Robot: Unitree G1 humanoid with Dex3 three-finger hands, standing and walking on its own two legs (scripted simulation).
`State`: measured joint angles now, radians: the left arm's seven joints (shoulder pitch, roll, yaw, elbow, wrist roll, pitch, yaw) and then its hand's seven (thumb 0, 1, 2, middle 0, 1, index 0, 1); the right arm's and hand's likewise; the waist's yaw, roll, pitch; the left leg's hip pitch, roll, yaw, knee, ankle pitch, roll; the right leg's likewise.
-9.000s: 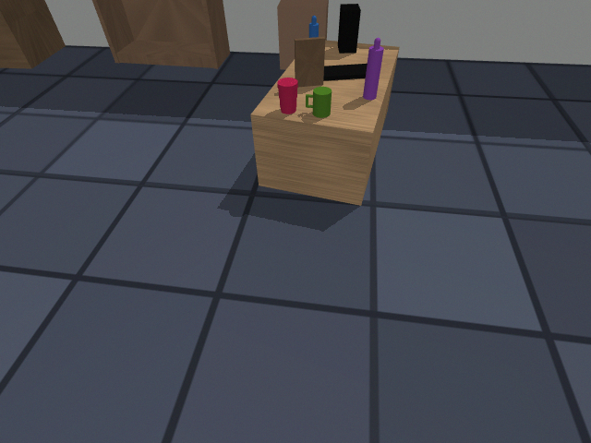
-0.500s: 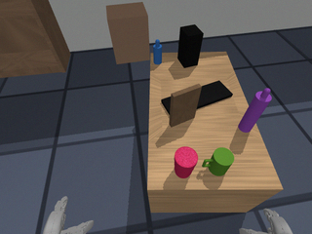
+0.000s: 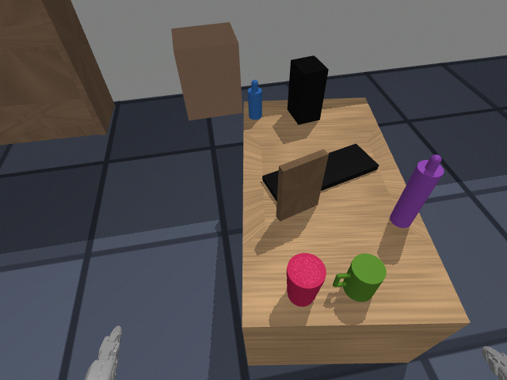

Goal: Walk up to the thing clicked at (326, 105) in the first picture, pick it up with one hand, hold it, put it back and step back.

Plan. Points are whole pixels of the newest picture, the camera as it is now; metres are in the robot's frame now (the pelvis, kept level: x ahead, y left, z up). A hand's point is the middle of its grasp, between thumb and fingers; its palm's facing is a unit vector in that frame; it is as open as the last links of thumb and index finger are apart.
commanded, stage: go down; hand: right
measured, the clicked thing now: (356, 278) +0.44 -0.23 -0.27
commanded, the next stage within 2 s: none
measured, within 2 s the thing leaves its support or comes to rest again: neither
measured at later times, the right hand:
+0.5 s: hand out of the picture +0.21 -0.36 -0.05, palm faces +0.24 +0.93 -0.26, open 17.5 cm
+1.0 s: hand out of the picture +0.27 -0.41 -0.02, palm faces +0.27 +0.95 -0.16, open 17.2 cm
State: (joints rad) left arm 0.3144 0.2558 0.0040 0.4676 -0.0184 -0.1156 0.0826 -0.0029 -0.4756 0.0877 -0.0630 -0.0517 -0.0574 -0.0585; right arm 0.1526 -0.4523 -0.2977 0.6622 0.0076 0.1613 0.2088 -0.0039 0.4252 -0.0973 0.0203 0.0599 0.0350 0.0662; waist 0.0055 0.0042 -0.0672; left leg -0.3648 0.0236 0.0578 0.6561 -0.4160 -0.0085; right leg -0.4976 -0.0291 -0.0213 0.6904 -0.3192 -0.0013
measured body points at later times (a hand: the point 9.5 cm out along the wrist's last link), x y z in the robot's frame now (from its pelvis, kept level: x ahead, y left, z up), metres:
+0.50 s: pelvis -0.01 +0.00 -0.01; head +0.03 -0.02 +0.43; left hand +0.14 +0.28 -0.07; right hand +0.19 -0.41 -0.03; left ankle -0.05 +0.12 -0.72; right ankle +0.01 -0.12 -0.72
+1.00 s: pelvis -0.02 -0.01 -0.02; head +0.05 -0.05 +0.42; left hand +0.12 +0.26 -0.07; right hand +0.26 -0.46 +0.00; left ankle -0.05 +0.12 -0.72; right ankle +0.01 -0.12 -0.72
